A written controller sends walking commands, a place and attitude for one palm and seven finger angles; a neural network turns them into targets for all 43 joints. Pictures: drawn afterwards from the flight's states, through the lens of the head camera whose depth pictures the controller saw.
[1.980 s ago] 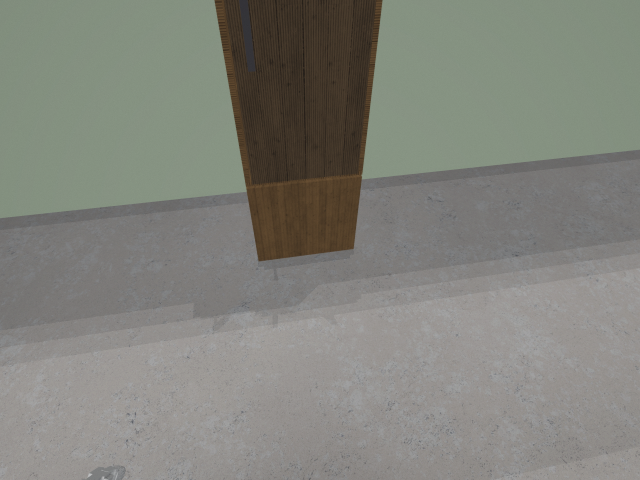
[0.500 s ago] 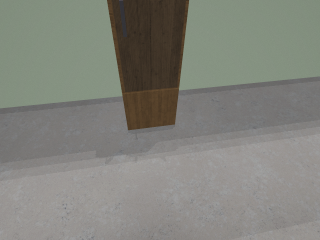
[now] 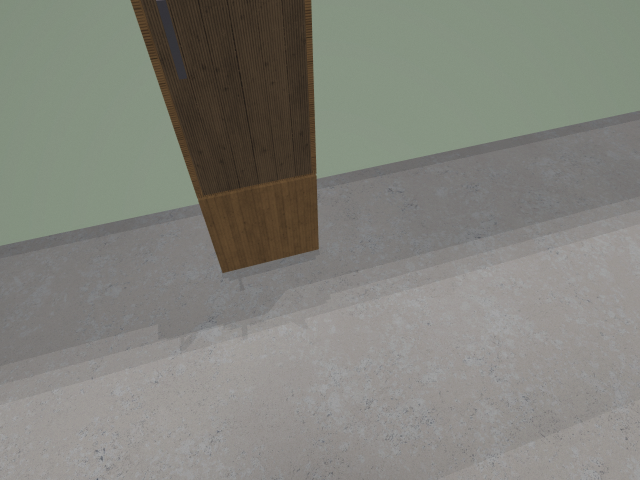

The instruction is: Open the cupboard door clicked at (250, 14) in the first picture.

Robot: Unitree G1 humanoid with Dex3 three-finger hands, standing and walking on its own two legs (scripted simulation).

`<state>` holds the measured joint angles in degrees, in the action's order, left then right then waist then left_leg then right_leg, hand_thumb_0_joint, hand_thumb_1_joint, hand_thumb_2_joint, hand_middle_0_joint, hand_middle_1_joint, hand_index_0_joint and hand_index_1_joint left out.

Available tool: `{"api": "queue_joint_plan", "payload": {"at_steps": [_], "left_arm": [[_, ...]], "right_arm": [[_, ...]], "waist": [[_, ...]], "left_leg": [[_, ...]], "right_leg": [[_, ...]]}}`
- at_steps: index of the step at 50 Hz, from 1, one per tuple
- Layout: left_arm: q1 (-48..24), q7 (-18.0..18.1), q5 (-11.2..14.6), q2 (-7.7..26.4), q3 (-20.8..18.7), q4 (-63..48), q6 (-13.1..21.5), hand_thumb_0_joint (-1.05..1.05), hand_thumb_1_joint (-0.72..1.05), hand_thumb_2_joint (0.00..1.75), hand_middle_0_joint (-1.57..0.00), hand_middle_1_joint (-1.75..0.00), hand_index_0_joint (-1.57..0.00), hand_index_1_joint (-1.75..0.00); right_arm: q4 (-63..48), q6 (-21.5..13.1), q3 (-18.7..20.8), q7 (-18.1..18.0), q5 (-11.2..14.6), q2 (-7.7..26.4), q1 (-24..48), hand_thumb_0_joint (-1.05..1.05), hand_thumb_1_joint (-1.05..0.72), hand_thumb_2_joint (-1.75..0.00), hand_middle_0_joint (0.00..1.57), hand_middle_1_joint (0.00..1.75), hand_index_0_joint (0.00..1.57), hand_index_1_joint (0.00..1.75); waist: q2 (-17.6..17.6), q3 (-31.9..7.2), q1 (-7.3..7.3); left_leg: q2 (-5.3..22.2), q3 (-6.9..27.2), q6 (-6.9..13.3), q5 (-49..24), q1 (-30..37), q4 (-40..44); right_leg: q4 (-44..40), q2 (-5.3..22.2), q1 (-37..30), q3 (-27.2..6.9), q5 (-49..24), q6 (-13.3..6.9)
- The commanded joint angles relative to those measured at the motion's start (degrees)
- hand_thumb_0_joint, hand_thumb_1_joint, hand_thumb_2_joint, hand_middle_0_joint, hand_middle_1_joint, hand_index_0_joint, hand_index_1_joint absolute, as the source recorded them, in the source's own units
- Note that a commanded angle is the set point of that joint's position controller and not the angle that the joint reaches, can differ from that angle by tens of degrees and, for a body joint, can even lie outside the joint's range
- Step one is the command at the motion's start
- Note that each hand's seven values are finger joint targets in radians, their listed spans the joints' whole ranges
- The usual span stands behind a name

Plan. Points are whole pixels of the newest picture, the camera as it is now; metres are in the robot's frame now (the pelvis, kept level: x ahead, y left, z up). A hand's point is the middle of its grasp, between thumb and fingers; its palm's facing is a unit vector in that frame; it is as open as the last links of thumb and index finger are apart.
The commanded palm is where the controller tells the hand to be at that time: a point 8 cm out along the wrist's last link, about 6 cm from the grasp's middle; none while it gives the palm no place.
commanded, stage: walk to a spot facing it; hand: left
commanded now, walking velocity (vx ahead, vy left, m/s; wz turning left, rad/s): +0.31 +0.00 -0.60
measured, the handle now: (172, 37) +0.93 +0.40 +0.15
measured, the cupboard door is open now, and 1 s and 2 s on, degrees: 0 0 0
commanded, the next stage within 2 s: turn to face it in 0.76 s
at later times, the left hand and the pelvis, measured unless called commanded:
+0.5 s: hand (171, 467) +0.17 +0.25 -0.18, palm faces -0.13 -0.97 -0.21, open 7.4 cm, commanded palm none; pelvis +0.18 +0.04 +0.00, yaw -16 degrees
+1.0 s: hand (300, 278) +0.50 +0.08 -0.14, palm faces -0.55 -0.79 -0.25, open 7.4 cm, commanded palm none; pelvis +0.27 +0.01 +0.00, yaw -31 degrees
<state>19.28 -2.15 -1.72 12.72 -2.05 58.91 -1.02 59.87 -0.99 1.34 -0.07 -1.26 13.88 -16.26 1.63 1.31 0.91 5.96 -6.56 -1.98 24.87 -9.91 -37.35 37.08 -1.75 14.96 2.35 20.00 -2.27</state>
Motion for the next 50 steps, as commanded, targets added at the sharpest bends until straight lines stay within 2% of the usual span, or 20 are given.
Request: {"api": "queue_joint_plan", "payload": {"at_steps": [1,3,7,16,18,19,20,21,22,25,28,29,39,41,42,43,44,45,46,50], "left_arm": [[16.25,2.66,0.96,13.2,-3.63,-0.09,3.59,0.0,0.9,0.9,-0.2,-0.3,-0.2,-0.3],[11.18,2.9,0.49,9.58,-2.64,-1.31,3.8,0.0,0.9,0.9,-0.2,-0.3,-0.2,-0.3],[8.54,2.84,0.32,7.36,-2.47,-2.12,4.82,0.0,0.9,0.9,-0.2,-0.3,-0.2,-0.3],[9.39,3.49,-0.14,7.42,-3.27,-1.39,4.42,0.0,0.9,0.9,-0.2,-0.3,-0.2,-0.3],[7.39,3.55,0.1,8.0,-3.76,-2.31,4.19,0.0,0.9,0.9,-0.2,-0.3,-0.2,-0.3],[6.01,3.68,0.39,8.02,-4.02,-2.67,4.12,0.0,0.9,0.9,-0.2,-0.3,-0.2,-0.3],[6.08,3.49,0.96,6.93,-4.16,-3.12,4.06,0.0,0.9,0.9,-0.2,-0.3,-0.2,-0.3],[8.81,2.87,1.9,3.44,-4.07,-3.81,3.67,0.0,0.9,0.9,-0.2,-0.3,-0.2,-0.3],[8.55,2.48,1.59,2.46,-3.79,-5.13,3.86,0.0,0.9,0.9,-0.2,-0.3,-0.2,-0.3],[0.82,1.2,0.27,3.22,-4.0,-6.44,1.97,0.0,0.9,0.9,-0.2,-0.3,-0.2,-0.3],[2.23,0.28,0.23,1.11,-3.81,-6.67,-0.55,0.0,0.9,0.9,-0.2,-0.3,-0.2,-0.3],[1.63,0.15,0.31,1.14,-3.81,-7.19,-1.11,0.0,0.9,0.9,-0.2,-0.3,-0.2,-0.3],[-12.36,0.13,0.06,1.79,-3.33,-13.85,-1.42,0.0,0.9,0.9,-0.2,-0.3,-0.2,-0.3],[-12.58,0.35,-0.01,3.07,-3.3,-14.24,-0.68,0.0,0.9,0.9,-0.2,-0.3,-0.2,-0.3],[-9.22,0.54,-0.03,4.05,-3.53,-13.41,-0.12,0.0,0.9,0.9,-0.2,-0.3,-0.2,-0.3],[-4.35,1.11,-0.33,7.76,-4.0,-12.06,0.9,0.0,0.9,0.9,-0.2,-0.3,-0.2,-0.3],[0.33,2.22,-0.36,14.64,-5.31,-10.8,1.65,0.0,0.9,0.9,-0.2,-0.3,-0.2,-0.3],[2.59,2.94,1.08,15.0,-4.63,-9.63,1.32,0.0,0.9,0.9,-0.2,-0.3,-0.2,-0.3],[-0.61,3.47,0.75,12.96,-4.44,-9.75,1.41,0.0,0.9,0.9,-0.2,-0.3,-0.2,-0.3],[-12.72,3.91,0.19,7.42,-1.54,-10.6,1.69,0.0,0.9,0.9,-0.2,-0.3,-0.2,-0.3]], "right_arm": [[-9.98,-2.08,1.71,-0.47,0.28,6.74,13.97,0.0,-0.9,-0.9,0.2,0.3,0.2,0.3],[-9.29,-2.13,1.93,-0.2,0.1,4.9,13.38,0.0,-0.9,-0.9,0.2,0.3,0.2,0.3],[-8.09,-0.96,2.55,0.62,0.19,1.95,9.35,0.0,-0.9,-0.9,0.2,0.3,0.2,0.3],[-13.19,-1.97,2.48,1.13,0.82,0.13,16.71,0.0,-0.9,-0.9,0.2,0.3,0.2,0.3],[-12.61,-2.34,2.64,0.46,0.93,1.2,13.3,0.0,-0.9,-0.9,0.2,0.3,0.2,0.3],[-10.7,-2.55,2.83,-0.42,0.73,2.4,6.65,0.0,-0.9,-0.9,0.2,0.3,0.2,0.3],[-8.13,-2.68,3.42,-1.43,0.39,5.7,-2.29,0.0,-0.9,-0.9,0.2,0.3,0.2,0.3],[-7.1,-2.71,4.89,-1.84,-0.2,12.85,-8.69,0.0,-0.9,-0.9,0.2,0.3,0.2,0.3],[-7.01,-2.08,4.28,-1.48,0.23,13.6,-10.34,0.0,-0.9,-0.9,0.2,0.3,0.2,0.3],[-9.34,-2.46,2.25,-1.69,0.21,5.33,2.6,0.0,-0.9,-0.9,0.2,0.3,0.2,0.3],[-9.15,-2.56,1.83,-1.82,-0.05,3.62,5.93,0.0,-0.9,-0.9,0.2,0.3,0.2,0.3],[-9.29,-2.51,2.04,-1.86,0.01,3.96,5.82,0.0,-0.9,-0.9,0.2,0.3,0.2,0.3],[-8.26,-0.9,4.17,-0.96,-0.55,8.08,1.06,0.0,-0.9,-0.9,0.2,0.3,0.2,0.3],[-8.1,-0.43,4.39,-0.71,-0.55,8.69,-0.08,0.0,-0.9,-0.9,0.2,0.3,0.2,0.3],[-8.21,-0.25,4.4,-0.57,-0.46,9.03,-0.23,0.0,-0.9,-0.9,0.2,0.3,0.2,0.3],[-8.58,-0.07,3.86,-0.14,0.04,7.67,-1.92,0.0,-0.9,-0.9,0.2,0.3,0.2,0.3],[-10.68,0.16,2.29,0.08,0.44,2.44,-2.64,0.0,-0.9,-0.9,0.2,0.3,0.2,0.3],[-10.89,0.78,2.12,-1.11,0.61,3.49,0.02,0.0,-0.9,-0.9,0.2,0.3,0.2,0.3],[-10.03,1.32,1.84,-1.35,0.78,2.33,0.5,0.0,-0.9,-0.9,0.2,0.3,0.2,0.3],[-4.45,2.39,1.14,-1.05,0.31,1.25,-5.37,0.0,-0.9,-0.9,0.2,0.3,0.2,0.3]], "waist": [[-15.54,3.37,7.92],[-4.64,5.82,3.98],[-6.51,3.08,0.56],[-10.27,2.74,2.28],[-9.46,1.22,0.32],[-8.18,-1.68,-2.8],[-5.27,-7.59,-6.09],[10.97,-14.81,-6.75],[13.25,-14.92,-5.7],[8.58,0.07,-1.75],[7.87,-0.24,1.52],[8.22,-1.21,1.26],[5.72,-0.55,-2.38],[4.56,-1.39,-2.22],[2.89,-3.44,-0.1],[-4.68,-7.38,2.05],[-20.85,-11.79,3.21],[-12.39,-13.26,4.25],[-12.78,-13.11,2.38],[-8.19,-5.36,-3.51]], "left_leg": [[-0.85,5.05,0.84,7.18,-35.05,-30.16],[1.74,6.37,0.06,0.33,-34.95,-30.73],[0.96,4.04,-1.62,-8.88,-29.33,-25.21],[-2.32,1.79,-0.63,-11.82,-22.31,-5.93],[-4.29,0.98,0.18,-11.67,-12.78,0.97],[-5.08,0.99,0.72,-15.95,-2.62,7.5],[-0.95,3.43,1.76,-21.97,12.48,9.76],[17.09,22.37,7.69,-34.93,25.2,8.83],[25.78,30.64,13.2,-38.36,20.04,14.53],[19.25,18.9,11.26,-22.44,-0.45,20.85],[14.06,4.43,8.99,-28.53,-6.37,20.08],[14.03,3.04,9.4,-27.75,-5.58,20.32],[16.85,-3.99,9.16,-31.3,1.56,15.68],[16.64,-5.22,7.22,-34.06,1.56,10.14],[15.29,-7.58,5.02,-36.35,0.9,3.21],[12.23,-9.77,1.84,-31.16,-7.63,-9.55],[1.99,-9.57,-1.79,6.9,-24.14,-25.89],[1.35,1.06,-1.12,13.13,-23.38,-30.32],[1.28,3.87,-0.7,10.82,-22.72,-32.81],[1.11,4.48,-0.75,1.33,-13.55,-22.66]], "right_leg": [[-23.88,22.85,-17.58,-39.1,-14.37,-12.07],[-22.4,20.49,-13.63,-32.38,-13.8,-13.31],[-23.04,14.29,-9.25,-20.81,-20.67,-9.71],[-18.86,11.51,-11.44,-19.43,-31.98,-6.88],[-13.7,10.51,-9.32,-19.26,-39.33,-6.13],[-6.87,8.31,-6.74,-17.77,-43.21,-4.45],[3.7,5.28,-0.74,-15.53,-37.27,-2.53],[22.18,-2.73,11.6,-8.1,-3.38,0.7],[35.88,-2.96,15.52,-5.36,16.81,1.47],[41.78,4.89,19.41,-4.27,7.11,2.94],[34.93,6.37,14.43,-1.52,1.91,3.86],[31.76,6.75,14.39,-0.97,1.25,4.16],[8.37,6.16,11.06,2.88,-1.54,4.17],[2.12,4.67,5.95,3.92,-2.15,3.17],[-3.28,3.44,0.23,4.78,-5.93,2.36],[-9.38,7.82,-12.96,-0.92,-17.5,-0.11],[-12.49,25.17,-23.38,-23.44,-42.29,-7.61],[-11.3,27.21,-20.23,-20.24,-53.04,-11.74],[-11.84,24.58,-17.09,-18.72,-46.98,-11.12],[-15.3,18.04,-0.82,-4.2,-28.76,-6.95]]}}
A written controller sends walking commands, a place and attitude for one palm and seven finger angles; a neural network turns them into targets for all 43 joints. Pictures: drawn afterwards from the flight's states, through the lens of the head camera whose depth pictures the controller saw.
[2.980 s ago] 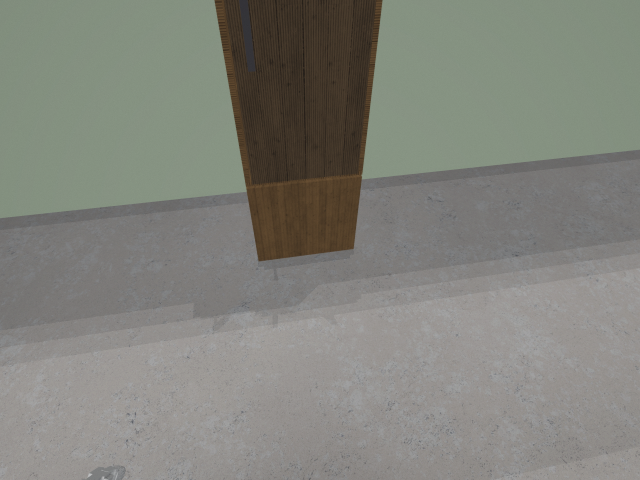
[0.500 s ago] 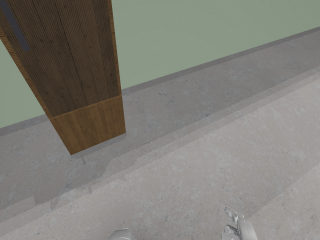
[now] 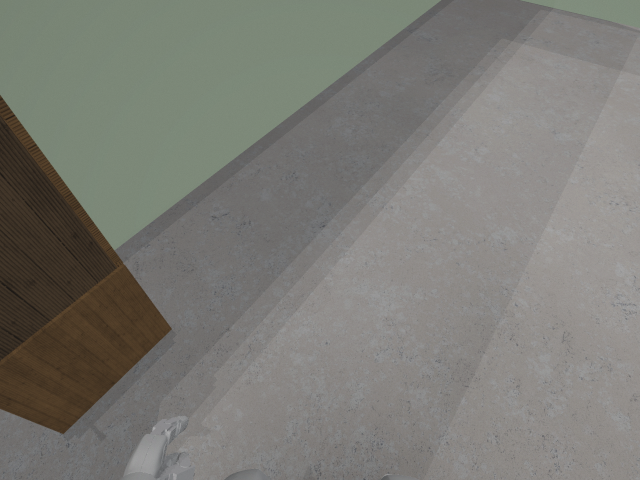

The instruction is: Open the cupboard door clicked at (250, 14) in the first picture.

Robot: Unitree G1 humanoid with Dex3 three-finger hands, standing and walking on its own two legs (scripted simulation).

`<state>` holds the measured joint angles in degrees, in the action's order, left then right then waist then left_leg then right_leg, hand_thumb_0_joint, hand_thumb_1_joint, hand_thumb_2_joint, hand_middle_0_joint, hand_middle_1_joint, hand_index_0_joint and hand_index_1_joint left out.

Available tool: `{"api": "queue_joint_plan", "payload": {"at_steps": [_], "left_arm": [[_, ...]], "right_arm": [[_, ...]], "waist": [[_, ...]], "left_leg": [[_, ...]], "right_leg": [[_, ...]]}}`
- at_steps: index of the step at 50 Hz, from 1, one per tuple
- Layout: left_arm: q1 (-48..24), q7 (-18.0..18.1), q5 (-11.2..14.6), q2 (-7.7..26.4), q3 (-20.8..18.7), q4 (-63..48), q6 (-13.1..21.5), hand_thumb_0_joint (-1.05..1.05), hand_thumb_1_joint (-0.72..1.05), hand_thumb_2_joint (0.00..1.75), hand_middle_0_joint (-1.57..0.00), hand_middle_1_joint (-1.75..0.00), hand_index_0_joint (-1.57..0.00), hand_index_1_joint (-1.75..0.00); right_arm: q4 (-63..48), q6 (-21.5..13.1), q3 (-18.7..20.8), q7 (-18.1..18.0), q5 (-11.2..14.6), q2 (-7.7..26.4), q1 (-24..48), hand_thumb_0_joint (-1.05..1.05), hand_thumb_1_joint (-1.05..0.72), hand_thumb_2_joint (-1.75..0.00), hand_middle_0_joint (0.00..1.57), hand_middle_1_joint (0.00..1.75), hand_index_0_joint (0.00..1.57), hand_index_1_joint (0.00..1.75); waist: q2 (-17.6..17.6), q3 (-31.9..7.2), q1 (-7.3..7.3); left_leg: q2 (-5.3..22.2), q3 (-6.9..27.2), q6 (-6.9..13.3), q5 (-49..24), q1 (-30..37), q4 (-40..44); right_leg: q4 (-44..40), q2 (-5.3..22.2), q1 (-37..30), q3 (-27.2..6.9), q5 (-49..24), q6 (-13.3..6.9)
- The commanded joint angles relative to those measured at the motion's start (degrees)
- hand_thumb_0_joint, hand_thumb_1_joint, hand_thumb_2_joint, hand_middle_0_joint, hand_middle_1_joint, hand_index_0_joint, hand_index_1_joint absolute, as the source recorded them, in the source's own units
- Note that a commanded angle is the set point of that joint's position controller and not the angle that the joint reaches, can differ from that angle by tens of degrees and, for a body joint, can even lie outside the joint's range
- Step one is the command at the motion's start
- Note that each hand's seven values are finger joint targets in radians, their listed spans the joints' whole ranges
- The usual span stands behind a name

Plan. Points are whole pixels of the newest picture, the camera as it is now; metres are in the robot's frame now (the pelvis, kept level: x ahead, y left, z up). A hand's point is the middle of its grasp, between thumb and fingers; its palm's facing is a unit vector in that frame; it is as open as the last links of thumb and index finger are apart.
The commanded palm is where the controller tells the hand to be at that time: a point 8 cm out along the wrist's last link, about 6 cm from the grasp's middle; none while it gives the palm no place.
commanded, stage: turn to face it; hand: left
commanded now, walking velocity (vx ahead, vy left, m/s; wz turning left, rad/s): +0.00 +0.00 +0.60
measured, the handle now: out of the picture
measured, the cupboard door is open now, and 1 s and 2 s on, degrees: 0 0 0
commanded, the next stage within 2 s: take the last steps up to it in 1.44 s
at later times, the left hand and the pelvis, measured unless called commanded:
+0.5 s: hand out of the picture +0.07 +0.23 -0.14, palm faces +0.29 -0.92 -0.26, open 7.4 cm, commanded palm none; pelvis +0.02 +0.00 +0.02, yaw +15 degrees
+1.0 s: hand out of the picture -0.11 +0.18 -0.17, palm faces +0.61 -0.75 -0.25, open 7.4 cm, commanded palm none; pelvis -0.01 -0.02 +0.00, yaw +36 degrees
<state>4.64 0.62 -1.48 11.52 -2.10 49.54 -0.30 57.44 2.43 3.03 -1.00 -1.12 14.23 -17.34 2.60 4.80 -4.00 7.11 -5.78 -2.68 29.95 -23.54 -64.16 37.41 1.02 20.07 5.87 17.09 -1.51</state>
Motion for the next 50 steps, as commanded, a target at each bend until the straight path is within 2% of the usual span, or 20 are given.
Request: {"api": "queue_joint_plan", "payload": {"at_steps": [1,6,7,8,9,11,14,21,26,27,28,29,31,34,40,46,47,48,49,50], "left_arm": [[1.18,1.2,-0.23,8.42,-1.39,-0.74,0.96,0.0,0.9,0.9,-0.2,-0.3,-0.2,-0.3],[4.01,1.22,0.8,8.4,-1.97,1.89,-0.34,0.0,0.9,0.9,-0.2,-0.3,-0.2,-0.3],[4.38,1.07,1.11,6.61,-2.04,1.45,-0.84,0.0,0.9,0.9,-0.2,-0.3,-0.2,-0.3],[5.76,0.82,1.45,3.86,-1.81,0.33,-1.36,0.0,0.9,0.9,-0.2,-0.3,-0.2,-0.3],[2.5,0.95,1.29,3.23,-1.65,-0.88,-1.36,0.0,0.9,0.9,-0.2,-0.3,-0.2,-0.3],[0.67,0.8,0.75,3.76,-2.28,-0.83,-1.03,0.0,0.9,0.9,-0.2,-0.3,-0.2,-0.3],[0.98,0.39,1.07,2.53,-2.43,0.07,-0.61,0.0,0.9,0.9,-0.2,-0.3,-0.2,-0.3],[0.51,0.49,1.38,2.52,-2.58,-0.81,-0.8,0.0,0.9,0.9,-0.2,-0.3,-0.2,-0.3],[7.57,0.92,1.57,4.91,-2.83,-0.14,-0.33,0.0,0.9,0.9,-0.2,-0.3,-0.2,-0.3],[9.88,1.1,1.43,6.46,-3.18,0.09,0.1,0.0,0.9,0.9,-0.2,-0.3,-0.2,-0.3],[11.26,1.58,0.51,11.19,-4.02,-0.02,0.66,0.0,0.9,0.9,-0.2,-0.3,-0.2,-0.3],[10.87,1.54,0.03,15.27,-4.35,-0.87,0.53,0.0,0.9,0.9,-0.2,-0.3,-0.2,-0.3],[7.15,1.81,0.36,12.54,-4.02,-2.1,0.18,0.0,0.9,0.9,-0.2,-0.3,-0.2,-0.3],[3.14,1.48,0.04,9.63,-2.58,-3.34,0.68,0.0,0.9,0.9,-0.2,-0.3,-0.2,-0.3],[10.21,1.25,-0.33,13.06,-2.98,-1.6,0.23,0.0,0.9,0.9,-0.2,-0.3,-0.2,-0.3],[10.99,0.84,-0.25,14.74,-3.84,-0.61,-0.35,0.0,0.9,0.9,-0.2,-0.3,-0.2,-0.3],[10.71,0.7,0.15,14.46,-3.99,-0.51,-0.61,0.0,0.9,0.9,-0.2,-0.3,-0.2,-0.3],[11.07,0.41,0.6,12.71,-3.79,-1.3,-0.91,0.0,0.9,0.9,-0.2,-0.3,-0.2,-0.3],[9.89,-0.15,0.92,8.6,-2.91,-3.81,-1.07,0.0,0.9,0.9,-0.2,-0.3,-0.2,-0.3],[6.18,0.09,0.3,8.8,-2.34,-5.12,-1.54,0.0,0.9,0.9,-0.2,-0.3,-0.2,-0.3]], "right_arm": [[-1.35,-1.17,-0.79,0.05,0.35,0.2,-5.01,0.0,-0.9,-0.9,0.2,0.3,0.2,0.3],[-0.9,-1.65,-0.77,0.5,0.23,0.15,-5.31,0.0,-0.9,-0.9,0.2,0.3,0.2,0.3],[-0.94,-2.02,-0.22,0.64,0.09,1.93,-6.68,0.0,-0.9,-0.9,0.2,0.3,0.2,0.3],[-2.01,-2.26,0.6,0.59,-0.23,6.04,-6.19,0.0,-0.9,-0.9,0.2,0.3,0.2,0.3],[-2.05,-2.68,1.09,-0.1,-0.58,7.49,-6.74,0.0,-0.9,-0.9,0.2,0.3,0.2,0.3],[-1.67,-3.1,1.33,-0.92,-0.35,6.59,-6.58,0.0,-0.9,-0.9,0.2,0.3,0.2,0.3],[-2.47,-3.26,1.6,-0.94,-0.31,5.61,-3.89,0.0,-0.9,-0.9,0.2,0.3,0.2,0.3],[-3.88,-2.15,3.18,-0.43,-0.38,7.58,-2.44,0.0,-0.9,-0.9,0.2,0.3,0.2,0.3],[-6.72,-1.22,3.95,0.38,-0.11,9.28,3.94,0.0,-0.9,-0.9,0.2,0.3,0.2,0.3],[-7.54,-1.13,3.9,0.6,0.19,8.65,4.81,0.0,-0.9,-0.9,0.2,0.3,0.2,0.3],[-8.47,-1.08,3.49,1.05,0.73,5.38,4.23,0.0,-0.9,-0.9,0.2,0.3,0.2,0.3],[-10.23,-0.98,3.08,1.14,0.33,3.11,4.83,0.0,-0.9,-0.9,0.2,0.3,0.2,0.3],[-9.78,0.5,3.89,1.35,-0.3,5.9,6.97,0.0,-0.9,-0.9,0.2,0.3,0.2,0.3],[-7.94,0.98,3.21,2.51,-0.39,5.0,5.63,0.0,-0.9,-0.9,0.2,0.3,0.2,0.3],[-10.53,1.07,2.14,3.02,0.03,4.37,13.57,0.0,-0.9,-0.9,0.2,0.3,0.2,0.3],[-11.07,-0.22,1.52,2.76,0.5,4.49,11.24,0.0,-0.9,-0.9,0.2,0.3,0.2,0.3],[-10.54,-0.59,1.72,2.7,0.34,5.64,8.95,0.0,-0.9,-0.9,0.2,0.3,0.2,0.3],[-9.9,-1.18,2.67,2.57,0.17,9.42,5.73,0.0,-0.9,-0.9,0.2,0.3,0.2,0.3],[-9.83,-1.54,4.26,2.24,-0.15,15.98,3.08,0.0,-0.9,-0.9,0.2,0.3,0.2,0.3],[-8.48,-1.3,4.55,1.76,0.19,17.2,0.04,0.0,-0.9,-0.9,0.2,0.3,0.2,0.3]], "waist": [[-9.56,-7.84,1.38],[-7.26,-5.65,2.55],[0.65,-5.43,2.29],[12.62,-3.74,2.94],[18.85,-1.7,1.05],[11.73,-3.42,1.44],[6.09,-7.31,1.82],[6.62,-9.85,0.74],[6.68,-10.07,4.1],[3.94,-10.42,5.29],[-8.08,-10.33,5.88],[-20.02,-8.28,6.04],[-15.29,-4.62,4.49],[-11.48,-1.43,2.14],[-12.41,-1.94,6.22],[-13.63,-7.03,5.42],[-11.83,-7.89,3.98],[-2.58,-10.35,2.07],[15.84,-10.15,0.43],[10.96,-9.77,-0.99]], "left_leg": [[-0.64,2.85,0.07,-3.81,2.32,9.52],[-2.23,-0.13,0.31,-16.34,9.22,31.1],[0.66,5.11,1.85,-25.15,10.82,36.69],[9.13,17.93,6.52,-34.12,9.04,42.65],[14.03,28.41,12.08,-42.99,9.4,47.57],[12.91,27.33,14.54,-47.98,12.71,45.06],[8.19,19.3,12.85,-51.75,18.22,42.16],[5.95,22.47,13.13,-49.9,19.75,41.15],[2.53,24.35,10.16,-41.79,10.26,38.03],[0.52,23.29,7.82,-35.57,5.69,35.15],[-5.17,17.13,3.74,-19.67,-5.47,25.91],[-11.57,7.87,0.43,2.92,-11.97,12.68],[-7.33,10.58,1.06,0.88,-10.0,-2.82],[-5.32,6.79,-0.65,-7.49,-9.19,-6.53],[-5.2,2.08,-1.26,-4.71,-4.96,8.29],[-6.24,-1.6,0.31,-8.13,5.86,28.37],[-5.8,-1.39,0.88,-14.09,11.65,35.62],[-0.86,5.25,2.98,-22.65,21.42,41.12],[15.05,25.67,10.67,-42.81,27.91,43.47],[18.89,26.18,15.29,-48.04,24.9,43.67]], "right_leg": [[-16.21,14.96,-4.96,-5.92,-23.65,-7.17],[-9.81,14.41,-5.17,-2.27,-15.43,-3.09],[-4.03,11.15,-2.33,0.34,-9.48,-0.1],[2.37,5.21,1.92,2.91,3.76,3.72],[13.54,1.72,7.29,1.25,15.54,5.04],[24.97,2.93,11.78,-4.57,15.26,4.41],[23.37,2.99,11.7,-5.09,10.5,5.31],[10.7,0.56,6.72,-4.78,9.61,5.78],[-7.04,-0.9,-7.2,-3.79,-0.42,5.02],[-14.91,1.0,-13.6,-4.72,-5.59,4.74],[-20.77,12.56,-21.8,-15.36,-6.07,1.65],[-22.53,26.13,-18.69,-26.19,-11.09,-4.89],[-22.6,23.96,-7.38,-23.08,-7.1,-7.12],[-19.5,17.4,-5.75,-8.9,-12.06,-5.02],[-18.15,19.58,-9.78,-5.18,-16.95,-6.06],[-9.59,20.46,-12.51,-0.18,-24.91,-3.38],[-5.53,19.47,-9.27,2.21,-22.3,-0.94],[3.72,16.66,-1.31,4.47,-15.04,2.32],[16.68,8.38,15.07,5.86,15.87,7.15],[24.9,7.65,16.54,0.14,20.0,6.47]]}}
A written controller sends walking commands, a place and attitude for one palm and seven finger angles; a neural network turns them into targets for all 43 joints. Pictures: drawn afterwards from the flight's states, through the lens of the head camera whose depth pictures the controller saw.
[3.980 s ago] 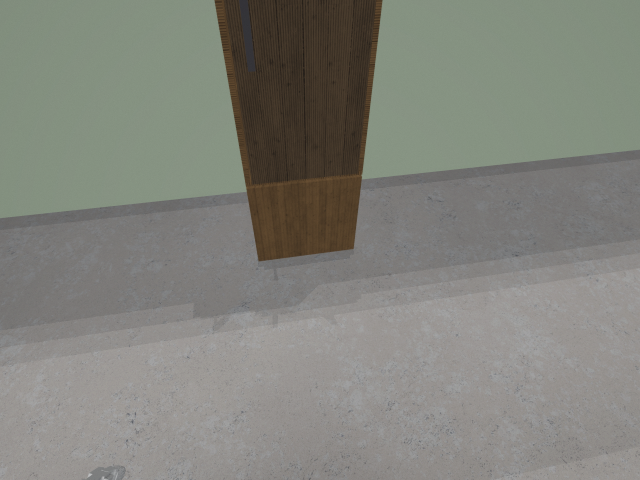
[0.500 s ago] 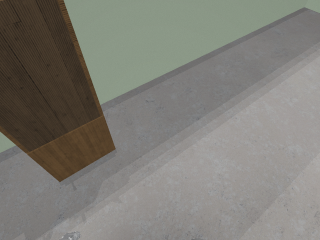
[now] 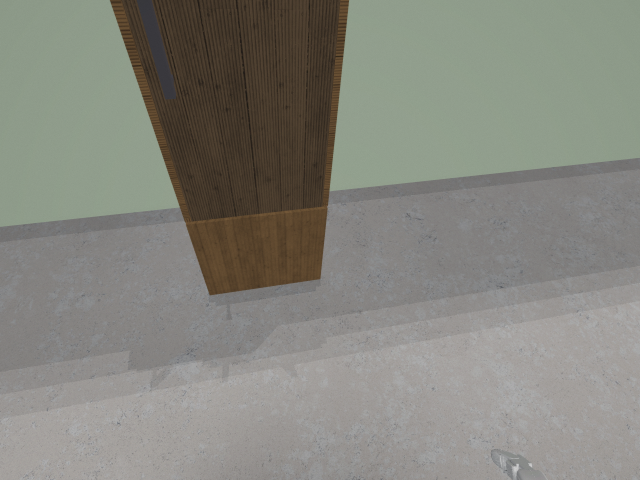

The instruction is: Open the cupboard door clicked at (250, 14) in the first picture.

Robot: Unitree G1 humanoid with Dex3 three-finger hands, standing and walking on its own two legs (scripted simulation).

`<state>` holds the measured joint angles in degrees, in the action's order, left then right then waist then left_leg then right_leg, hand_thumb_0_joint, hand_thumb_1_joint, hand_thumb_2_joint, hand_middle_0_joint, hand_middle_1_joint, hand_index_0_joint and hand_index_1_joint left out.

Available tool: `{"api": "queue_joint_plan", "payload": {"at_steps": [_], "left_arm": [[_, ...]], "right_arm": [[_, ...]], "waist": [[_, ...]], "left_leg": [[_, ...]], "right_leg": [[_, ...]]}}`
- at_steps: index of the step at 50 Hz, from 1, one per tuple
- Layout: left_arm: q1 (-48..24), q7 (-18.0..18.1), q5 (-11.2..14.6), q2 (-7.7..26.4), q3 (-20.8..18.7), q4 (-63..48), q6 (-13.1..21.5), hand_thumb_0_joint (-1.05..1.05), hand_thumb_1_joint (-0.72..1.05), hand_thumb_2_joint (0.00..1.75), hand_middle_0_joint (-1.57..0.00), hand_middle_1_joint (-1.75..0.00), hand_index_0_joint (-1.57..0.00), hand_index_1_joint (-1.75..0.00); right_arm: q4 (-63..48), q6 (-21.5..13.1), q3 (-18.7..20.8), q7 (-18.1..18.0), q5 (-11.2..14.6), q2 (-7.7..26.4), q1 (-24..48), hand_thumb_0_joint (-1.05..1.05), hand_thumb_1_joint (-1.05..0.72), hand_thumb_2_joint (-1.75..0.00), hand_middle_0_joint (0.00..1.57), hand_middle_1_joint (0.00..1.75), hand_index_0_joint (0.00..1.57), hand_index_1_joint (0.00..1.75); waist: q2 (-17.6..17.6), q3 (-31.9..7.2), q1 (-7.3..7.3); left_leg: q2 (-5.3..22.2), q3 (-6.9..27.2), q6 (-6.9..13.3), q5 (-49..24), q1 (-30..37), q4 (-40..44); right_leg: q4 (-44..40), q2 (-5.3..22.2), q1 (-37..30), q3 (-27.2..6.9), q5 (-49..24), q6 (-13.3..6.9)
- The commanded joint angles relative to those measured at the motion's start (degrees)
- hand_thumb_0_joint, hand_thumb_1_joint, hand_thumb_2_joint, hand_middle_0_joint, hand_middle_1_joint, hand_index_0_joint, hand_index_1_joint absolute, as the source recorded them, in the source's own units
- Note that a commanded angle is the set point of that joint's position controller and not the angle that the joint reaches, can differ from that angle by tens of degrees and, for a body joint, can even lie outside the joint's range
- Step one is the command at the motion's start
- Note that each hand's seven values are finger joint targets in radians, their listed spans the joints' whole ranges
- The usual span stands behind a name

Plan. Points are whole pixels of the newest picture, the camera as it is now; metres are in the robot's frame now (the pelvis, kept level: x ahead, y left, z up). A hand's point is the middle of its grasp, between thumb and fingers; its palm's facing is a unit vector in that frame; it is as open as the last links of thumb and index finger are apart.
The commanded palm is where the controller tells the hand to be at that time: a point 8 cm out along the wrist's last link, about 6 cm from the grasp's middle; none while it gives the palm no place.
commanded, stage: turn to face it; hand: left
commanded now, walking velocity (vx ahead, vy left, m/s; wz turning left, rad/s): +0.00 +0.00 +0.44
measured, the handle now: (159, 45) +0.71 +0.34 +0.15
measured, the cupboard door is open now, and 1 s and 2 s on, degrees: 0 0 0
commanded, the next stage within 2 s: take the last steps up to it in 0.44 s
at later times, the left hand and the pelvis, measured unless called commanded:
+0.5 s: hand out of the picture +0.04 +0.18 -0.13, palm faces +0.21 -0.94 -0.28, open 7.4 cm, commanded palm none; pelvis -0.01 -0.03 +0.01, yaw +11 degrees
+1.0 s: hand out of the picture -0.07 +0.18 -0.16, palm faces +0.32 -0.93 -0.17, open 7.4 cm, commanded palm none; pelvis +0.03 +0.01 +0.02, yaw +15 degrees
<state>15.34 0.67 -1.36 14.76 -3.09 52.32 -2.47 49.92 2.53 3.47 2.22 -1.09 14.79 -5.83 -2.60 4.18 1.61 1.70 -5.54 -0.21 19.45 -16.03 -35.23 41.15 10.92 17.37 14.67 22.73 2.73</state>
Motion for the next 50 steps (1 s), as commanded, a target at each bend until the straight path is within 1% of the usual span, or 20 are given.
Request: {"api": "queue_joint_plan", "payload": {"at_steps": [1,4,6,13,18,19,20,21,23,24,26,33,36,40,41,42,43,45,48,50], "left_arm": [[-5.8,0.58,0.26,4.83,-1.53,-7.26,0.33,0.0,0.9,0.9,-0.2,-0.3,-0.2,-0.3],[-3.55,-0.21,0.35,5.23,-2.22,-4.07,0.45,0.0,0.9,0.9,-0.2,-0.3,-0.2,-0.3],[-1.51,-0.36,0.35,5.01,-2.17,-2.78,0.32,0.0,0.9,0.9,-0.2,-0.3,-0.2,-0.3],[-4.04,0.23,0.66,2.65,-1.38,-3.56,0.47,0.0,0.9,0.9,-0.2,-0.3,-0.2,-0.3],[1.53,0.86,1.11,1.93,-1.13,-1.96,1.73,0.0,0.9,0.9,-0.2,-0.3,-0.2,-0.3],[3.05,1.13,0.91,3.3,-1.29,-1.5,2.35,0.0,0.9,0.9,-0.2,-0.3,-0.2,-0.3],[3.66,1.56,0.06,7.54,-2.03,-1.31,3.1,0.0,0.9,0.9,-0.2,-0.3,-0.2,-0.3],[3.18,1.55,-0.28,11.71,-2.65,-2.31,3.27,0.0,0.9,0.9,-0.2,-0.3,-0.2,-0.3],[-0.41,1.7,0.14,8.58,-2.41,-2.68,2.95,0.0,0.9,0.9,-0.2,-0.3,-0.2,-0.3],[-2.71,1.57,0.2,6.8,-1.81,-3.0,2.96,0.0,0.9,0.9,-0.2,-0.3,-0.2,-0.3],[-4.45,1.65,0.1,4.9,-1.43,-3.27,3.17,0.0,0.9,0.9,-0.2,-0.3,-0.2,-0.3],[6.21,0.77,-0.52,4.98,-1.36,2.72,4.45,0.0,0.9,0.9,-0.2,-0.3,-0.2,-0.3],[7.62,0.4,-0.77,5.39,-1.29,4.89,4.7,0.0,0.9,0.9,-0.2,-0.3,-0.2,-0.3],[4.69,-0.05,0.25,4.27,-0.96,6.45,4.17,0.0,0.9,0.9,-0.2,-0.3,-0.2,-0.3],[4.4,-0.4,0.48,2.29,-0.48,6.42,4.03,0.0,0.9,0.9,-0.2,-0.3,-0.2,-0.3],[3.39,-0.8,0.5,-1.18,0.22,5.09,3.9,0.0,0.9,0.9,-0.2,-0.3,-0.2,-0.3],[-0.05,-0.97,0.13,-1.79,0.58,3.04,4.19,0.0,0.9,0.9,-0.2,-0.3,-0.2,-0.3],[-3.8,-1.18,-0.43,0.01,-0.34,3.24,3.58,0.0,0.9,0.9,-0.2,-0.3,-0.2,-0.3],[0.17,-2.24,-0.3,-1.2,-0.32,6.11,3.6,0.0,0.9,0.9,-0.2,-0.3,-0.2,-0.3],[0.69,-2.29,-0.15,-1.98,-0.19,6.5,3.27,0.0,0.9,0.9,-0.2,-0.3,-0.2,-0.3]], "right_arm": [[-0.41,-1.69,3.77,-2.1,0.15,15.75,-11.77,0.0,-0.9,-0.9,0.2,0.3,0.2,0.3],[-2.47,-1.91,1.95,-2.65,-0.13,9.75,-2.42,0.0,-0.9,-0.9,0.2,0.3,0.2,0.3],[-2.69,-2.09,1.73,-2.65,0.06,9.21,-1.59,0.0,-0.9,-0.9,0.2,0.3,0.2,0.3],[-0.27,-1.51,2.01,-2.78,-0.38,8.61,-5.7,0.0,-0.9,-0.9,0.2,0.3,0.2,0.3],[0.01,-1.29,2.06,-2.74,-0.13,7.69,-4.62,0.0,-0.9,-0.9,0.2,0.3,0.2,0.3],[0.11,-1.38,1.91,-2.54,0.31,6.29,-4.77,0.0,-0.9,-0.9,0.2,0.3,0.2,0.3],[-0.19,-1.5,1.41,-2.2,0.91,2.72,-6.25,0.0,-0.9,-0.9,0.2,0.3,0.2,0.3],[-1.85,-1.22,1.18,-2.11,0.67,1.09,-5.6,0.0,-0.9,-0.9,0.2,0.3,0.2,0.3],[0.07,0.37,2.25,-2.24,0.02,3.16,-4.05,0.0,-0.9,-0.9,0.2,0.3,0.2,0.3],[1.42,0.52,2.2,-1.93,-0.05,2.96,-4.94,0.0,-0.9,-0.9,0.2,0.3,0.2,0.3],[2.99,0.58,1.99,-1.54,-0.06,2.1,-7.04,0.0,-0.9,-0.9,0.2,0.3,0.2,0.3],[2.94,-1.06,0.8,-1.01,-0.61,0.01,-2.11,0.0,-0.9,-0.9,0.2,0.3,0.2,0.3],[3.07,-2.09,0.33,-0.84,-0.32,-0.73,-1.57,0.0,-0.9,-0.9,0.2,0.3,0.2,0.3],[7.26,-3.66,-0.46,-1.71,-0.19,-1.31,-11.12,0.0,-0.9,-0.9,0.2,0.3,0.2,0.3],[8.65,-4.09,0.06,-2.19,-0.09,1.15,-14.57,0.0,-0.9,-0.9,0.2,0.3,0.2,0.3],[9.74,-4.3,1.08,-2.73,-0.62,5.67,-19.17,0.0,-0.9,-0.9,0.2,0.3,0.2,0.3],[10.29,-4.04,1.63,-3.11,-0.78,8.84,-23.28,0.0,-0.9,-0.9,0.2,0.3,0.2,0.3],[10.49,-4.39,0.67,-3.72,-0.65,5.64,-20.36,0.0,-0.9,-0.9,0.2,0.3,0.2,0.3],[9.34,-5.72,-0.22,-4.05,-0.32,2.2,-15.47,0.0,-0.9,-0.9,0.2,0.3,0.2,0.3],[9.94,-6.23,-0.25,-4.18,-0.14,2.15,-16.43,0.0,-0.9,-0.9,0.2,0.3,0.2,0.3]], "waist": [[18.27,-10.69,-6.35],[11.6,-5.38,-2.3],[10.57,-5.44,-1.57],[10.74,-4.94,-3.37],[9.99,-7.51,-0.44],[6.71,-7.91,0.29],[-5.0,-8.79,0.24],[-13.34,-6.58,0.53],[-9.72,-3.37,-0.16],[-5.36,-1.42,-1.47],[-4.51,-0.94,-2.54],[-6.3,-0.53,2.26],[-6.96,-0.4,2.65],[-3.41,-2.04,-2.23],[3.92,-2.69,-3.77],[16.85,-1.39,-6.0],[17.5,0.64,-7.73],[16.4,5.76,-6.6],[10.12,4.87,-3.01],[9.45,3.31,-2.53]], "left_leg": [[21.57,25.54,12.16,-35.91,15.69,14.16],[13.06,16.88,9.08,-23.99,6.71,16.05],[11.42,14.98,8.62,-21.5,5.22,17.21],[11.62,20.09,10.52,-20.54,6.41,16.79],[9.15,21.04,8.36,-25.53,2.36,10.79],[6.7,19.26,5.65,-20.67,-1.79,7.04],[0.33,12.07,1.31,-7.01,-10.78,-2.76],[-4.7,7.51,-1.37,12.58,-15.38,-14.16],[-2.09,10.32,-0.97,10.65,-13.82,-28.42],[-1.28,9.81,-1.34,6.75,-14.48,-31.83],[-0.37,8.06,-2.17,2.86,-13.82,-32.74],[1.6,2.98,-2.22,4.27,-13.69,-14.94],[1.54,1.3,-0.87,6.4,-9.59,-7.47],[-0.15,-2.64,0.02,-3.3,9.8,11.59],[3.4,2.47,1.12,-0.7,17.53,14.34],[14.68,17.4,5.43,7.3,21.48,19.79],[22.33,28.3,10.26,9.38,20.52,25.39],[21.01,25.23,10.59,8.71,13.59,27.69],[16.27,13.89,9.11,-5.36,11.62,26.72],[14.86,9.98,9.24,-13.53,12.72,25.62]], "right_leg": [[24.21,-2.56,19.09,-12.53,12.61,2.04],[25.67,-3.28,15.37,-13.47,1.29,2.14],[23.2,-3.96,12.94,-12.94,-0.63,2.36],[8.78,-6.95,8.01,-12.57,2.64,1.9],[-10.72,-9.14,-5.27,-11.83,-5.95,0.8],[-18.98,-7.21,-11.75,-13.3,-11.64,0.45],[-23.9,4.39,-18.57,-24.77,-15.52,-2.83],[-25.15,16.1,-14.66,-33.67,-25.46,-9.44],[-25.71,12.42,-5.05,-29.91,-19.48,-11.95],[-25.04,9.4,-3.96,-25.46,-18.62,-11.0],[-24.29,6.93,-3.66,-19.72,-19.93,-9.65],[-28.63,7.27,-12.46,-21.27,-5.0,-10.59],[-29.55,7.86,-11.33,-22.0,-0.89,-11.53],[-23.05,1.97,-1.95,-14.72,2.28,-7.48],[-16.76,-0.75,4.97,-12.37,4.21,-5.38],[-4.48,-6.0,14.9,-6.74,5.14,-2.91],[6.68,-8.44,21.15,-6.22,9.4,-2.45],[18.82,-5.08,23.6,-12.35,4.75,-2.95],[19.21,-3.44,19.73,-12.39,-3.83,-1.85],[16.5,-3.61,18.38,-11.38,-5.86,-1.23]]}}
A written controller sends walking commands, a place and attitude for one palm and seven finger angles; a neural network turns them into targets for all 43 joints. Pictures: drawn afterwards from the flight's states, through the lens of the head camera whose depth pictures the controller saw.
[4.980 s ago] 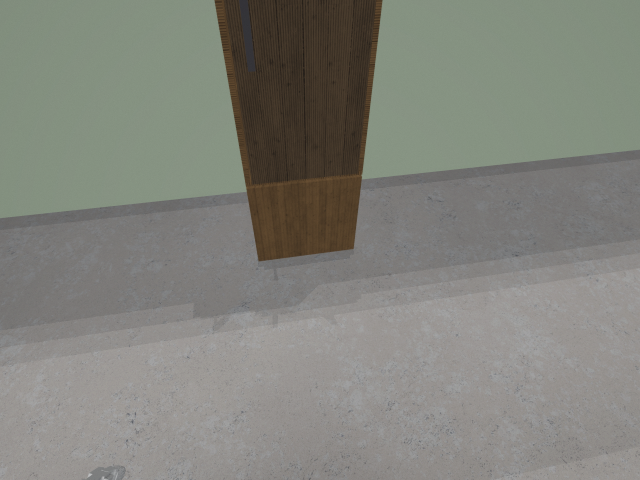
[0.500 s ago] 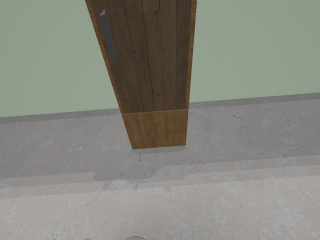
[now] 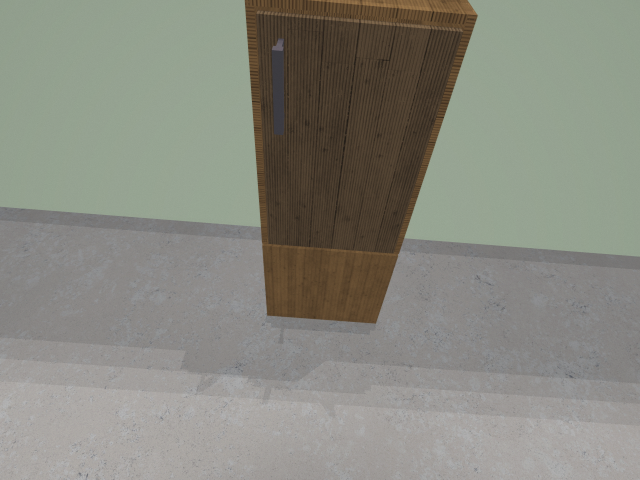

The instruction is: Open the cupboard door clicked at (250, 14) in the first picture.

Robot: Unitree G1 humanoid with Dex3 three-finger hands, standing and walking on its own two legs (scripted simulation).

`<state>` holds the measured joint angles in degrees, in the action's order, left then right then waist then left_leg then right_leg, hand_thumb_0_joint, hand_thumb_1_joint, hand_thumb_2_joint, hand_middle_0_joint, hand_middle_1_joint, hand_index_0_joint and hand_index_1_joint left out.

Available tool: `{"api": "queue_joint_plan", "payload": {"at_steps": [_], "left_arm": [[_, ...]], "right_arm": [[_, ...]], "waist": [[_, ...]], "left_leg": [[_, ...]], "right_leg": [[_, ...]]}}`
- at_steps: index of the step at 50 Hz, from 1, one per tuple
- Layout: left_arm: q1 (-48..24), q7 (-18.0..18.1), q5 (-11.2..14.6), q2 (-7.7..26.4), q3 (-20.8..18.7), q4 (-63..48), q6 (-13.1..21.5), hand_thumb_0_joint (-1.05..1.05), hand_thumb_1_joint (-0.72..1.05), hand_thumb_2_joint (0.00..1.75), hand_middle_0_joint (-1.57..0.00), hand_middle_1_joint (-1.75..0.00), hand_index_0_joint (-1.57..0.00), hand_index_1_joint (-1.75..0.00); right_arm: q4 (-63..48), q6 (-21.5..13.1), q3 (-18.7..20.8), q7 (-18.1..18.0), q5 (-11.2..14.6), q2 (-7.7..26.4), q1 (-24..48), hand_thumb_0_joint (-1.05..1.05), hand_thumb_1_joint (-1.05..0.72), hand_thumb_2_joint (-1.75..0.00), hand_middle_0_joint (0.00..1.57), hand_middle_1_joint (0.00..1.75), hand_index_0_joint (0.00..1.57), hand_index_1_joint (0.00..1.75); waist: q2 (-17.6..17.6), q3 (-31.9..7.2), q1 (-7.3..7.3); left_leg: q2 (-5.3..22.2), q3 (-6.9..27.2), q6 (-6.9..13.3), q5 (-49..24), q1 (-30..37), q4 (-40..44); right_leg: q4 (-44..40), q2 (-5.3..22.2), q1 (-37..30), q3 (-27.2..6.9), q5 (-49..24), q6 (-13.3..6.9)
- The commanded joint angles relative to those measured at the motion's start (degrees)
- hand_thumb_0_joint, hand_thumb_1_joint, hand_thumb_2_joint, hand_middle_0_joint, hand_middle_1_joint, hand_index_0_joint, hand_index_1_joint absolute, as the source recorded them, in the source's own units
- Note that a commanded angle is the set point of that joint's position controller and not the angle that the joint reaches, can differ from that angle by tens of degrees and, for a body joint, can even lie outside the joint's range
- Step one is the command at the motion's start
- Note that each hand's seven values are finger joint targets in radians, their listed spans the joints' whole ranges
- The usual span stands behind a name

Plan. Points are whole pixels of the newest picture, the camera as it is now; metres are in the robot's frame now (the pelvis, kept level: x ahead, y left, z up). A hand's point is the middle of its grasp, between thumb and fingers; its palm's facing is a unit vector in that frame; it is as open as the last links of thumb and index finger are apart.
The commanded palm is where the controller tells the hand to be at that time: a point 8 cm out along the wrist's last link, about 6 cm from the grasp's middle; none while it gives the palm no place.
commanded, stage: take the last steps up to it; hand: left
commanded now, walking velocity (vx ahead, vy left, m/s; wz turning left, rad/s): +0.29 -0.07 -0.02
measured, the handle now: (279, 88) +0.74 +0.14 +0.13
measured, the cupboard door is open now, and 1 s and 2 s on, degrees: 0 0 0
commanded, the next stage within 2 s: come to a stop and stand still in 0.38 s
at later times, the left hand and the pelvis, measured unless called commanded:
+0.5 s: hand (241, 449) +0.20 +0.13 -0.17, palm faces +0.05 -0.98 -0.19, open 7.3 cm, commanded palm none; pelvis +0.16 -0.05 +0.00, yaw +2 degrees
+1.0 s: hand (240, 420) +0.24 +0.14 -0.18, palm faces +0.05 -0.95 -0.31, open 7.4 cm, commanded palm none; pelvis +0.19 -0.08 -0.02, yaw -1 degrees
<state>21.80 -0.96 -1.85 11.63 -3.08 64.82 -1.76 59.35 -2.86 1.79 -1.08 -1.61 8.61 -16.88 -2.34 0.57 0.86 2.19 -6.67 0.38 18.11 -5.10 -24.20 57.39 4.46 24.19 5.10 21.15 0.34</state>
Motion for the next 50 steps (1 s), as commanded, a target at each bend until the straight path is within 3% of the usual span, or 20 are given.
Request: {"api": "queue_joint_plan", "payload": {"at_steps": [1,7,9,11,12,13,14,15,17,20,25,28,32,37,42,45,47,48,49,50], "left_arm": [[-6.65,-0.73,0.48,1.13,-0.16,-6.28,2.5,0.0,0.9,0.9,-0.2,-0.3,-0.2,-0.3],[-11.75,-0.95,0.77,0.36,-0.49,-8.15,2.73,0.0,0.9,0.9,-0.2,-0.3,-0.2,-0.3],[-8.79,-0.91,0.67,1.07,-1.07,-7.48,3.07,0.0,0.9,0.9,-0.2,-0.3,-0.2,-0.3],[3.19,-0.46,0.4,4.57,-2.03,-3.61,4.14,0.0,0.9,0.9,-0.2,-0.3,-0.2,-0.3],[10.54,0.33,-0.12,9.95,-3.35,-1.72,5.09,0.0,0.9,0.9,-0.2,-0.3,-0.2,-0.3],[13.84,0.81,0.81,13.66,-3.46,-1.41,5.05,0.0,0.9,0.9,-0.2,-0.3,-0.2,-0.3],[8.85,1.13,1.08,13.34,-3.47,-2.36,5.02,0.0,0.9,0.9,-0.2,-0.3,-0.2,-0.3],[2.6,1.41,1.06,10.6,-2.73,-4.2,4.72,0.0,0.9,0.9,-0.2,-0.3,-0.2,-0.3],[-5.27,2.11,0.66,5.25,-1.19,-6.35,4.94,0.0,0.9,0.9,-0.2,-0.3,-0.2,-0.3],[-6.35,2.13,0.34,2.57,-0.21,-6.02,5.34,0.0,0.9,0.9,-0.2,-0.3,-0.2,-0.3],[-4.78,2.06,0.46,3.97,-0.22,-4.88,5.18,0.0,0.9,0.9,-0.2,-0.3,-0.2,-0.3],[-6.64,2.63,1.16,2.82,0.63,-4.44,4.03,0.0,0.9,0.9,-0.2,-0.3,-0.2,-0.3],[-0.71,3.44,1.46,1.08,1.27,-3.84,1.69,0.0,0.9,0.9,-0.2,-0.3,-0.2,-0.3],[-3.51,3.18,1.07,2.96,-0.31,-6.21,0.22,0.0,0.9,0.9,-0.2,-0.3,-0.2,-0.3],[-4.68,2.86,1.09,1.52,-1.28,-8.92,-0.34,0.0,0.9,0.9,-0.2,-0.3,-0.2,-0.3],[-2.53,2.74,1.04,0.86,-1.05,-8.8,-0.2,0.0,0.9,0.9,-0.2,-0.3,-0.2,-0.3],[1.41,2.8,0.7,1.6,-0.92,-7.48,0.58,0.0,0.9,0.9,-0.2,-0.3,-0.2,-0.3],[1.25,3.03,0.12,4.28,-0.91,-7.61,1.18,0.0,0.9,0.9,-0.2,-0.3,-0.2,-0.3],[-2.51,3.16,-0.27,8.91,-0.96,-8.81,1.88,0.0,0.9,0.9,-0.2,-0.3,-0.2,-0.3],[-4.29,2.95,0.0,11.37,-1.01,-10.35,1.41,0.0,0.9,0.9,-0.2,-0.3,-0.2,-0.3]], "right_arm": [[0.91,-0.95,1.54,-0.9,0.46,8.41,-5.8,0.0,-0.9,-0.9,0.2,0.3,0.2,0.3],[2.8,-0.55,2.26,-0.67,-0.13,9.38,-6.56,0.0,-0.9,-0.9,0.2,0.3,0.2,0.3],[2.94,-0.27,2.44,-0.69,-0.23,9.55,-5.13,0.0,-0.9,-0.9,0.2,0.3,0.2,0.3],[3.26,-0.21,2.26,-0.29,0.27,8.67,-5.06,0.0,-0.9,-0.9,0.2,0.3,0.2,0.3],[2.67,-0.49,1.64,0.26,0.95,4.94,-7.33,0.0,-0.9,-0.9,0.2,0.3,0.2,0.3],[0.24,-0.34,1.29,0.22,1.35,3.93,-6.6,0.0,-0.9,-0.9,0.2,0.3,0.2,0.3],[0.32,-0.05,1.64,0.23,1.46,4.47,-4.33,0.0,-0.9,-0.9,0.2,0.3,0.2,0.3],[-0.13,0.13,2.09,0.38,1.12,4.83,-1.69,0.0,-0.9,-0.9,0.2,0.3,0.2,0.3],[0.71,0.87,1.81,0.78,0.29,3.2,-1.91,0.0,-0.9,-0.9,0.2,0.3,0.2,0.3],[1.86,2.24,1.26,0.91,0.02,1.14,-5.45,0.0,-0.9,-0.9,0.2,0.3,0.2,0.3],[-0.29,1.54,0.47,1.17,0.49,0.56,-0.62,0.0,-0.9,-0.9,0.2,0.3,0.2,0.3],[1.8,1.12,-0.53,0.33,0.77,0.95,-2.85,0.0,-0.9,-0.9,0.2,0.3,0.2,0.3],[0.59,1.23,0.46,-1.29,1.32,8.0,1.39,0.0,-0.9,-0.9,0.2,0.3,0.2,0.3],[-0.8,3.14,3.02,-2.54,0.62,11.45,1.95,0.0,-0.9,-0.9,0.2,0.3,0.2,0.3],[-3.51,3.85,4.09,-2.01,0.2,11.66,7.22,0.0,-0.9,-0.9,0.2,0.3,0.2,0.3],[-4.32,4.11,4.18,-1.06,0.02,11.29,9.96,0.0,-0.9,-0.9,0.2,0.3,0.2,0.3],[-4.42,4.26,3.89,-0.42,0.44,10.21,10.59,0.0,-0.9,-0.9,0.2,0.3,0.2,0.3],[-4.55,4.35,3.38,0.08,0.97,7.25,9.52,0.0,-0.9,-0.9,0.2,0.3,0.2,0.3],[-5.54,4.75,2.52,0.64,1.33,3.23,8.31,0.0,-0.9,-0.9,0.2,0.3,0.2,0.3],[-6.27,5.53,2.66,0.91,1.08,4.89,10.11,0.0,-0.9,-0.9,0.2,0.3,0.2,0.3]], "waist": [[8.0,6.91,-1.75],[10.36,9.01,-2.04],[10.57,7.94,-0.21],[2.78,1.82,5.4],[-10.67,-4.97,7.57],[-15.23,-7.81,7.0],[-13.49,-7.16,6.19],[-7.74,-2.06,4.33],[0.41,2.05,0.16],[-3.59,2.19,-2.43],[-2.38,2.26,-0.91],[-0.67,0.56,-2.57],[15.36,0.77,0.03],[12.0,-4.43,-2.22],[9.93,-7.58,-1.31],[13.43,-6.64,-0.12],[9.63,-5.94,2.04],[0.74,-4.19,1.95],[-12.64,-0.83,-0.01],[-9.41,0.37,1.69]], "left_leg": [[14.35,10.38,8.88,-14.32,2.25,14.48],[14.23,7.15,8.05,-14.8,-2.78,11.63],[13.79,6.48,6.97,-13.8,-4.78,7.64],[8.56,1.95,3.96,-17.09,-9.65,-9.5],[2.48,-1.93,1.55,-3.27,-19.39,-27.71],[-1.51,1.82,1.34,16.95,-26.6,-42.75],[0.9,6.92,1.95,14.76,-28.04,-49.73],[2.95,7.65,1.9,9.53,-29.92,-52.22],[5.98,7.15,0.99,2.65,-25.26,-46.82],[5.3,3.99,-0.67,1.09,-19.74,-35.73],[3.57,1.71,-1.46,-0.58,-17.34,-18.32],[2.74,2.58,-2.11,-15.68,-4.39,-2.11],[14.8,12.77,5.79,-48.94,-3.76,2.44],[19.59,13.73,12.05,-63.31,6.5,0.63],[17.76,10.19,10.48,-49.51,3.37,-0.19],[15.97,8.75,8.61,-35.75,-3.27,0.88],[12.08,7.21,5.16,-19.12,-10.33,-2.49],[6.67,4.6,1.73,-5.71,-14.13,-7.71],[0.08,1.21,-1.88,8.64,-19.53,-14.02],[0.01,5.17,-1.48,13.27,-15.79,-20.71]], "right_leg": [[-1.7,2.91,11.27,-1.51,-4.92,1.27],[-16.73,1.08,2.43,1.59,-7.61,0.38],[-20.71,-0.37,-4.71,2.49,-8.29,-0.52],[-27.48,-1.54,-21.84,1.9,-10.09,-1.88],[-33.4,11.14,-32.78,-15.22,-6.94,-5.99],[-41.74,20.84,-34.3,-31.89,-9.51,-10.96],[-44.46,21.21,-28.9,-33.39,-1.47,-12.51],[-46.2,19.82,-21.91,-29.99,5.7,-12.46],[-46.22,15.57,-10.55,-16.8,-0.51,-9.86],[-46.44,11.54,-6.12,-6.94,-11.22,-8.69],[-44.16,11.04,-10.74,-5.35,-19.19,-9.98],[-36.17,6.6,-8.93,-1.15,-24.06,-5.8],[-28.11,0.34,-10.71,1.01,-5.9,1.23],[-4.28,-1.45,0.57,-4.47,12.01,1.08],[-4.03,-1.89,-0.11,-5.25,8.45,1.41],[-14.16,-1.75,-6.96,-2.65,3.71,0.79],[-27.69,-1.64,-15.6,-1.34,-7.89,1.01],[-36.36,2.19,-16.88,-5.92,-11.68,0.6],[-42.5,14.15,-12.51,-20.65,-10.81,-4.02],[-45.83,18.5,-3.68,-22.6,-2.63,-8.49]]}}
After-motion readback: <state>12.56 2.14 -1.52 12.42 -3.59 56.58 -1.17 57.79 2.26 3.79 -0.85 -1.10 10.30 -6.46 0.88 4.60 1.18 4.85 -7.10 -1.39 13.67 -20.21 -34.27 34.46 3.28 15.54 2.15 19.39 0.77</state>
